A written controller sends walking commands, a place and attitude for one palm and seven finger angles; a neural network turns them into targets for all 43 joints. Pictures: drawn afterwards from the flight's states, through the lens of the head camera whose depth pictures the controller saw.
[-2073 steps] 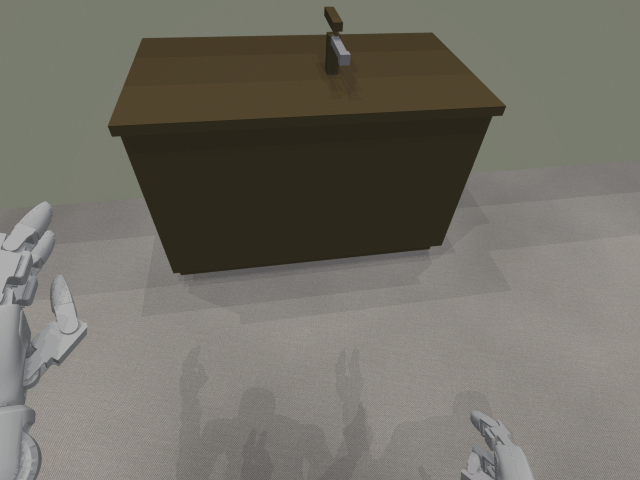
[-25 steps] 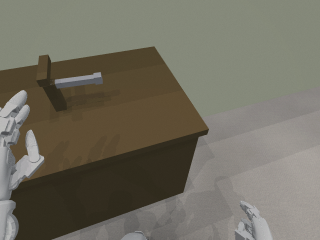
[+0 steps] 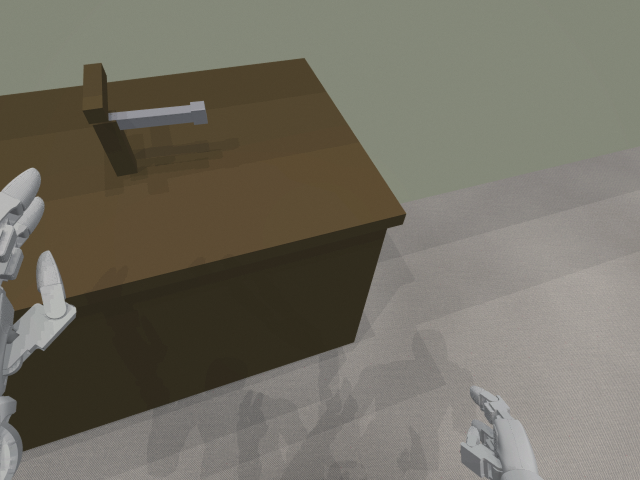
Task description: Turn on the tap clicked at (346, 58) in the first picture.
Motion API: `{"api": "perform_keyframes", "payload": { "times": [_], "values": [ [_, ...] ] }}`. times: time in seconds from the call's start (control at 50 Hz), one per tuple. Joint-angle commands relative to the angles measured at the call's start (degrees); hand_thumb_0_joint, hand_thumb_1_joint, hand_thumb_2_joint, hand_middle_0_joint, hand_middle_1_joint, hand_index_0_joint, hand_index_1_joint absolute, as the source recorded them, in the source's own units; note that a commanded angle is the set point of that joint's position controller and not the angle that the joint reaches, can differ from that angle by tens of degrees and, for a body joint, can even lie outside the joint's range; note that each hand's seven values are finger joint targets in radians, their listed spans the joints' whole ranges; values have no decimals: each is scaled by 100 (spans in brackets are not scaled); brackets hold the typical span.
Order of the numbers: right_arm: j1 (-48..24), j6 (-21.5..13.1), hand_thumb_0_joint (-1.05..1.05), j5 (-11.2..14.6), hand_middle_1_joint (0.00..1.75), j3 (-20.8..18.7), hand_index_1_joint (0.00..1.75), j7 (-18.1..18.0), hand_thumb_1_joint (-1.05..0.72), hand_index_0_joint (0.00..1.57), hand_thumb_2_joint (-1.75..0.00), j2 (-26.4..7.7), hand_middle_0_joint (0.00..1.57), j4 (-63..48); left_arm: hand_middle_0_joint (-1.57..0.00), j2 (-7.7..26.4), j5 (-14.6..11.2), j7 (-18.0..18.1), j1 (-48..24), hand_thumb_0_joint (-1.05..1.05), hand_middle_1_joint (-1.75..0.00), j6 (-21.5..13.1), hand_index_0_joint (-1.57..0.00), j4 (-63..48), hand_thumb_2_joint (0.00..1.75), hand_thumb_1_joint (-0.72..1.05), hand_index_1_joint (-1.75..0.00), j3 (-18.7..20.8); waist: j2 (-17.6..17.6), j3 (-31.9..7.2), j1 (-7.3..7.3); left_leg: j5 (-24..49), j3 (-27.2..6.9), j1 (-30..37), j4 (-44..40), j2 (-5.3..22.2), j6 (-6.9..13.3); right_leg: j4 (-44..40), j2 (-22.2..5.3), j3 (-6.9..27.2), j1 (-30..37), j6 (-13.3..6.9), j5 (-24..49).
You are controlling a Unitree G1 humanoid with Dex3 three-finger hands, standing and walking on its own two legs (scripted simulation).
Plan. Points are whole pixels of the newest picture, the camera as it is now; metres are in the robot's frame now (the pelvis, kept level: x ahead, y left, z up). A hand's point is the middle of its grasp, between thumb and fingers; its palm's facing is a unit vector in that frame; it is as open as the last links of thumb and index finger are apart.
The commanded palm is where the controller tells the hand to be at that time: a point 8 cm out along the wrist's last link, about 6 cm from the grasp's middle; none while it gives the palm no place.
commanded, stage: stop stepping back and stand still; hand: left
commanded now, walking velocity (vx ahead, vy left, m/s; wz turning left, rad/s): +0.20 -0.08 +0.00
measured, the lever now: (199, 112) +0.68 +0.24 +0.06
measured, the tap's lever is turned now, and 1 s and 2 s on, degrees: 85 85 85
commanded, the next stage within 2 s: stand and check the lever's angle in 0.88 s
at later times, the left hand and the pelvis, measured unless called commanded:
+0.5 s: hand (15, 452) +0.13 +0.22 +0.17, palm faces +0.37 -0.84 -0.39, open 7.4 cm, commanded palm +0.07 +0.27 +0.18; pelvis -0.09 -0.01 -0.01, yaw +0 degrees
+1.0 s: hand out of the picture +0.11 +0.23 +0.17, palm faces +0.42 -0.82 -0.38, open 7.4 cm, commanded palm +0.06 +0.27 +0.18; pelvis -0.09 -0.02 +0.00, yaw +2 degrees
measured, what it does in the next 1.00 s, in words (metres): steps on the spot: right foot, then left foot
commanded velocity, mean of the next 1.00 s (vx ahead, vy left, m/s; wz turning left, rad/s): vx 0.12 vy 0.03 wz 0.00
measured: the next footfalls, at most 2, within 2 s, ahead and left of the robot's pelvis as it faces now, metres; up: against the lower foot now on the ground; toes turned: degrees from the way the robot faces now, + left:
right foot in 0.62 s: -0.01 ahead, -0.11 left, +0.00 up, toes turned -1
left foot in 0.88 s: -0.02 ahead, +0.11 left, +0.00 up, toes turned +3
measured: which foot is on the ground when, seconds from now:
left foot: down 0.00-0.62, up 0.64-0.86, down 0.88-1.00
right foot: down 0.00-0.44, up 0.46-0.60, down 0.62-1.00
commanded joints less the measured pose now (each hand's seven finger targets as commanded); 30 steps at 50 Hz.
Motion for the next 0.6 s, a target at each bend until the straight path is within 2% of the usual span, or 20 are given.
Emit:
{"api": "perform_keyframes", "payload": {
  "times": [0.0, 0.02, 0.04, 0.06, 0.1, 0.16, 0.18, 0.2, 0.24, 0.26, 0.32, 0.36, 0.38, 0.4, 0.42, 0.46, 0.5, 0.54, 0.56, 0.58],
  "values": [
    [-51, -421, 0, 108, 30, -515, 30, 43, -90, 20, -90, -873, 20, -826, -20, 894, -135, 34, 368, 0, -30, -447, -20, -1263, 90, 90, -30, 849, 1393, -1328, 184, 4694, -1019, 2027, -875, 1766, 686, 1705, 77, 94, -902, 188, -1370],
    [25, -578, 0, -36, 30, -473, 30, 47, -90, 20, -90, -739, 20, -824, -20, 1013, -158, 18, 431, 0, -30, -454, -20, -1525, 90, 90, -30, 986, 2109, -1345, 149, 4721, -1404, 1967, -824, 1814, 985, 2297, 79, 213, -1333, 224, -1994],
    [87, -654, 0, -53, 30, -436, 30, 82, -90, 20, -90, -714, 20, -735, -20, 923, -110, 9, 114, 0, -30, -416, -20, -1734, 90, 90, -30, 873, 1999, -1028, 20, 4241, -1359, 1480, -813, 1680, 986, 2537, 15, 336, -1183, 216, -1807],
    [86, -731, 0, 23, 30, -499, 30, 126, -90, 20, -90, -811, 20, -646, -20, 834, -98, 15, 5, 0, -30, -357, -20, -1573, 90, 90, -30, 870, 1644, -817, 45, 3581, -1080, 1181, -836, 1561, 955, 2419, -48, 336, -1070, 217, -1400],
    [18, -783, 0, 131, 30, -491, 30, 171, -90, 20, -90, -854, 20, -730, -20, 641, -75, 18, 247, 0, -30, -186, -20, -1257, 90, 90, -30, 729, 1287, -613, 129, 1548, -614, 398, -1021, 1288, 672, 1451, -131, 26, -229, 216, -1126],
    [-148, -717, 0, 120, 30, -347, 30, 57, -90, 20, -90, -881, 20, -766, -20, 674, -21, 59, 27, 0, -30, -67, -20, -866, 90, 90, -30, 659, 1131, -384, 152, -1730, -661, -877, -1127, 984, 528, -62, 45, -233, 1366, 208, -576],
    [-163, -687, 0, 92, 30, -329, 30, 30, -90, 20, -90, -860, 20, -730, -20, 682, 48, 57, -147, 0, -30, -68, -20, -765, 90, 90, -30, 599, 752, -334, 145, -2164, -456, -1195, -756, 684, 442, -489, 36, -188, 1720, 181, -519],
    [-207, -648, 0, 53, 30, -339, 30, 12, -90, 20, -90, -822, 20, -698, -20, 778, 104, 52, -356, 0, -30, -92, -20, -697, 90, 90, -30, 614, 83, -211, 140, -2181, -92, -1198, 131, 273, 323, -1127, -348, 372, 1366, -51, -988],
    [-149, -616, 0, 39, 30, -388, 30, 2, -90, 20, -90, -725, 20, -566, -20, 868, 81, 33, -687, 0, -30, -39, -20, -905, 90, 90, -30, 559, -1291, -406, 117, -1595, 87, -646, 2326, -254, 160, -2247, -1616, 2448, 152, -722, -3127],
    [-157, -617, 0, 19, 30, -346, 30, 1, -90, 20, -90, -701, 20, -480, -20, 855, 46, 44, -648, 0, -30, -33, -20, -889, 90, 90, -30, 522, -1283, -399, 94, -1263, -35, -714, 2867, -219, 151, -2306, -1744, 2584, 95, -874, -3004],
    [-279, -579, 0, -11, 30, -208, 30, -43, -90, 20, -90, -590, 20, -368, -20, 958, 60, 103, -572, 0, -30, 7, -20, -1007, 90, 90, -30, 618, -266, -454, 5, -1235, -31, 38, 1529, 56, 250, -1704, -1499, 1420, -348, -750, -2543],
    [-202, -586, 0, -35, 30, -161, 30, -110, -90, 20, -90, -616, 20, -367, -20, 807, 54, 167, -321, 0, -30, -5, -20, -954, 90, 90, -30, 535, 69, -499, -8, -1258, 251, 660, 85, -139, 332, -1302, -1092, 925, -450, -548, -2860],
    [-205, -612, 0, -59, 30, -175, 30, -141, -90, 20, -90, -717, 20, -426, -20, 814, 32, 197, -352, 0, -30, -34, -20, -1009, 90, 90, -30, 548, 499, -371, 3, -1675, -120, 500, -764, 1, 467, -826, -759, 717, -281, -429, -2849],
    [-164, -642, 0, -81, 30, -250, 30, -145, -90, 20, -90, -923, 20, -482, -20, 801, 25, 211, -458, 0, -30, -77, -20, -1170, 90, 90, -30, 578, 1411, -271, 17, -2368, -1262, 366, -1500, 630, 782, 304, -147, 306, -314, -201, -2354],
    [-136, -663, 0, -11, 30, -317, 30, -175, -90, 20, -90, -949, 20, -614, -20, 934, 55, 257, -526, 0, -30, -87, -20, -1177, 90, 90, -30, 718, 2146, -403, 55, -2131, -2105, 406, -1865, 1376, 1061, 1597, 303, -416, -320, 59, -1542],
    [-88, -682, 0, 38, 30, -336, 30, -60, -90, 20, -90, -830, 20, -430, -20, 772, 80, 142, -287, 0, -30, -14, -20, -409, 90, 90, -30, 718, 1716, 102, 27, -2974, -2178, -841, -2263, 1440, 1188, 2848, 151, -12, -338, 115, -1389],
    [-174, -715, 0, 79, 30, -255, 30, 20, -90, 20, -90, -745, 20, -362, -20, 620, 80, 70, -302, 0, -30, -21, -20, -240, 90, 90, -30, 544, 1338, 337, 143, -2504, -1504, -985, -1870, 1218, 979, 1483, -102, -73, 63, 83, -1283],
    [-134, -724, 0, 38, 30, -226, 30, -27, -90, 20, -90, -816, 20, -391, -20, 580, 60, 60, -364, 0, -30, -30, -20, -179, 90, 90, -30, 481, 1079, 154, 200, -2321, -1229, -1097, -1391, 977, 774, 66, 86, -319, 1122, 83, -1010],
    [-124, -709, 0, 25, 30, -243, 30, -33, -90, 20, -90, -835, 20, -411, -20, 563, 79, 32, -369, 0, -30, -25, -20, -113, 90, 90, -30, 450, 690, 34, 235, -2134, -939, -1202, -843, 751, 659, -683, 82, -299, 1642, 55, -629],
    [-91, -696, 0, 17, 30, -287, 30, -31, -90, 20, -90, -803, 20, -436, -20, 558, 106, -8, -475, 0, -30, -72, -20, -216, 90, 90, -30, 391, -139, -103, 227, -1666, -422, -1349, 322, 349, 500, -1295, -301, 273, 1912, -144, -561]
  ]
}}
